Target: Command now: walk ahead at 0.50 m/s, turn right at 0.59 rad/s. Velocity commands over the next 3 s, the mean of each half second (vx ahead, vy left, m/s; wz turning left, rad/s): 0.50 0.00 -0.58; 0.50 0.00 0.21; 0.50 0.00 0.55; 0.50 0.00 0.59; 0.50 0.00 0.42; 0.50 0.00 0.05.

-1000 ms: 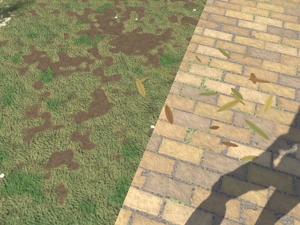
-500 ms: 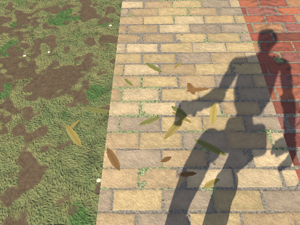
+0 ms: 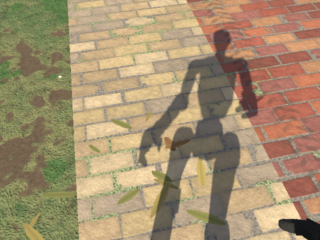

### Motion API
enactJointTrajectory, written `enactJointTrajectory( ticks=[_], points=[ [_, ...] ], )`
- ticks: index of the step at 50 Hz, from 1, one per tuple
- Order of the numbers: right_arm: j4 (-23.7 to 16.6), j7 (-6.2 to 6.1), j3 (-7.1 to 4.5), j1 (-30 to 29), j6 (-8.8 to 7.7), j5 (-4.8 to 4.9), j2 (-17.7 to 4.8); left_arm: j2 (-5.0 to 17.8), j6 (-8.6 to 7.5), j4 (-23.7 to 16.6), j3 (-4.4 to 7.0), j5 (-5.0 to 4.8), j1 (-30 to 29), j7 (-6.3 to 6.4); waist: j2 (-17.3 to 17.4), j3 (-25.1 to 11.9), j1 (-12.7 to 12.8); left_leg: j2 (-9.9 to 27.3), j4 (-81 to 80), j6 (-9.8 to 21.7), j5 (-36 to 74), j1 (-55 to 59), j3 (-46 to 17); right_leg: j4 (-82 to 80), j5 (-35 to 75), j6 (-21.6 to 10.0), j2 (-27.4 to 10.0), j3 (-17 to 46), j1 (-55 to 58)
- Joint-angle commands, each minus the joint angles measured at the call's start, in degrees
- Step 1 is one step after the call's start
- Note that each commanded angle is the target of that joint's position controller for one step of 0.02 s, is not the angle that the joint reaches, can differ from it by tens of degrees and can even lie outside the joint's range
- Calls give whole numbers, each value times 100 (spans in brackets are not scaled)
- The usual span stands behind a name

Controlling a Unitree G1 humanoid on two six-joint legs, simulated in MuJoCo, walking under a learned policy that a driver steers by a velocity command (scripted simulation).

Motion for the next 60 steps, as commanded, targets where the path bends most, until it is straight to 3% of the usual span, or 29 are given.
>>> enactJointTrajectory(
  ticks=[1, 2, 3, 5, 10, 15, 19, 21, 23, 24, 25, 26, 27, 28, 29, 31, 36, 41, 46, 49, 51, 52, 53, 54, 55, 56, 57, 58, 60],
  points=[
    [-58, -48, -300, 1544, 58, 75, -828, 811, -126, -566, 67, -90, 137, -11, 1074, -1140, -848, 2474, -1301, 1241, -2365, 4113, -3734, 2919, 62, 157, -495, -126, -3607],
    [-95, -61, -248, 1264, 113, 31, -703, 836, -94, -645, 83, -22, -281, -7, 607, -641, -810, 2206, -1360, 1038, -1729, 3342, -2841, 2832, 499, 185, -706, -358, -3454],
    [-54, -62, -216, 1071, 141, -12, -626, 762, -96, -733, 98, 46, -527, -18, 496, -283, -700, 1981, -1501, 979, -1072, 2702, -2292, 2553, 788, 185, -863, -396, -3308],
    [9, -69, -177, 953, 120, -33, -521, 549, -32, -767, 103, -10, -468, -76, 725, -106, -494, 1691, -1790, 894, -426, 2108, -1478, 2175, 1044, 155, -1091, -479, -2888],
    [195, -82, -300, 1066, 65, 33, -835, 260, 61, -1035, 21, 24, -844, -120, 542, 14, -488, 1787, -2179, 1107, 507, 2124, -516, 1231, 1749, 288, -1249, -623, -3216],
    [322, -127, -333, 1218, 174, 68, -1015, 139, -23, -1216, -56, 24, -1612, -290, 449, 192, -766, 1601, -2161, 864, 904, 2349, 485, -278, 3006, 223, -1129, -1049, -2926],
    [459, -131, -388, 1498, 303, 172, -1215, 176, -20, -1476, -59, 2, -2129, -416, 474, 394, -875, 1815, -1958, 733, 1255, 2900, 786, -925, 2650, 30, -991, -1362, -2854],
    [459, -154, -434, 1461, 377, 229, -1373, 335, 1, -1534, 19, 30, -2012, -449, 607, 244, -674, 1863, -1406, 623, 2786, 3144, 998, -1085, 2071, -186, -722, -1620, -2417],
    [475, -191, -438, 1454, 451, 286, -1444, 641, 34, -1310, 217, 64, -989, -415, 621, -399, -12, 1736, 116, 479, 4275, 2916, 1229, -1472, 1956, -512, -252, -1845, -804],
    [505, -200, -329, 1552, 434, 229, -1223, 915, 58, -1022, 380, 52, -5, -317, 372, -894, 468, 1545, 1373, 305, 3556, 1935, 1292, -1686, 2346, -727, -281, -1514, 905],
    [275, -110, -53, 2008, 347, -57, -463, 1542, 46, -906, 461, 57, 390, -209, -1163, -1496, 139, 844, 3564, -24, -1197, -530, 1230, -1677, 2352, -1464, -1936, 1066, 3148],
    [304, -34, -3, 2004, 169, 111, -575, 1431, -29, -1029, 365, 65, 556, -235, -1086, -2562, 224, 261, 4750, -49, -3065, -1373, -4, -2688, 1564, -2118, -2847, 3375, 3583],
    [188, 5, -167, 1266, 109, 396, -1088, 1061, -101, -950, 240, 134, 361, -287, -386, -1821, 425, 553, 4988, 28, -2615, -1853, -316, -2858, 1746, -1725, -2667, 2466, 3019],
    [84, 5, -135, 991, 89, 426, -1016, 938, -146, -904, 187, 131, 9, -289, -359, -1094, 240, 783, 4634, 89, -2127, -1862, -251, -2892, 2175, -1493, -2449, 1534, 2103],
    [168, -31, -134, 963, 122, 302, -958, 713, -179, -879, 113, 129, -390, -286, -130, -693, -9, 1020, 4225, 59, -1705, -1586, -254, -2986, 2549, -1286, -2192, 873, 1295],
    [344, -35, -166, 1353, 302, 246, -897, 476, -267, -866, 41, 192, -800, -283, -377, -419, -384, 1207, 3851, -24, -1143, -846, -363, -3419, 2803, -1116, -1900, 103, 313],
    [341, -97, -152, 1144, 509, 229, -594, 496, -466, -533, 75, 287, -730, -186, -197, 37, -419, 1033, 3008, -249, -54, -1272, -614, -3935, 3350, -981, -1774, -1014, 88],
    [142, 43, -75, 482, 430, 183, -368, 595, -451, -339, 84, 247, -620, -90, -156, 294, -158, 838, 1368, -169, 1267, -1256, -268, -4093, 3365, -701, -1713, -1773, 454],
    [-282, 239, -8, -163, 413, 170, -290, 745, -262, -43, 158, 133, -218, -36, -94, 545, 85, 716, 620, 120, 652, -1689, 117, -3668, 4158, -631, -2085, -2048, 1550],
    [-424, 316, -108, 118, 447, 180, -501, 981, -116, -63, 218, 93, -389, 50, -391, 134, -230, 272, 572, 437, -244, -935, 604, -2706, 6678, -428, -2125, -2273, 1849],
    [-197, 250, -357, 1406, 478, 198, -953, 1070, -37, -102, 215, 60, -569, 106, -402, -612, -993, -185, 291, 784, -270, 905, 741, -876, 7454, -181, -1895, -2453, 1381],
    [-41, 133, -539, 2257, 529, 199, -1393, 936, -90, -171, 147, 113, -516, 127, 82, -1140, -1384, 249, 64, 1086, -61, 2615, -188, 763, 5879, 66, -1632, -2455, 141],
    [-57, 89, -629, 2201, 507, 233, -1934, 33, -257, -428, -127, 296, 154, 2, 1637, -1610, -657, 1753, -276, 2219, -772, 4642, -3418, 2901, 58, 470, -359, -1975, -2576],
    [-194, 101, -493, 2395, 440, 185, -1503, 417, -501, -476, -110, 120, -396, -103, 989, -2343, -1086, 2081, -1092, 2413, -1286, 5138, -4768, 3535, -486, 358, -204, -634, -3281],
    [-177, 94, -418, 2216, 396, 141, -1213, 680, -625, -667, -40, -95, -967, -165, 723, -1571, -1178, 1943, -1250, 2099, -1030, 4684, -3927, 3407, 5, 213, -521, -524, -3719],
    [-235, 87, -377, 1843, 372, 175, -1075, 629, -691, -724, -76, -48, -1116, -149, 242, -986, -926, 1708, -1265, 1901, -559, 3801, -3244, 2870, 497, 138, -774, -589, -3609],
    [-318, 79, -323, 1452, 374, 176, -895, 652, -695, -687, -43, 113, -1173, -107, 30, -584, -677, 1497, -1327, 1779, 85, 2964, -2731, 2358, 720, 170, -942, -650, -3290],
    [-430, 51, -271, 1241, 367, 99, -774, 712, -635, -673, 4, 175, -1047, -100, 161, -486, -463, 1366, -1441, 1762, 636, 2401, -2427, 2127, 881, 213, -1055, -617, -2848],
    [-510, 10, -276, 1107, 368, 105, -804, 630, -491, -665, 10, 225, -861, -97, 240, -361, -275, 1210, -1632, 1777, 1098, 1828, -2099, 1640, 986, 384, -1104, -711, -2560]
  ],
)
Next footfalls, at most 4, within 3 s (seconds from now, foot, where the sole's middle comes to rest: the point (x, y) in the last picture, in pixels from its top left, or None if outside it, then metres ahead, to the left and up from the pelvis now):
0.48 right None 0.37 -0.19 -0.76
1.04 left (188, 183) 0.72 -0.04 -0.76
1.50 right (227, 134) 1.01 -0.24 -0.76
2.02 left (160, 107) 1.17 0.11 -0.76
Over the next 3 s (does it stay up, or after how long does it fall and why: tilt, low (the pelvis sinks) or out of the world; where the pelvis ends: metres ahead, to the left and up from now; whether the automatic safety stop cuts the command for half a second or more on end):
stays up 1.53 0.26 0.01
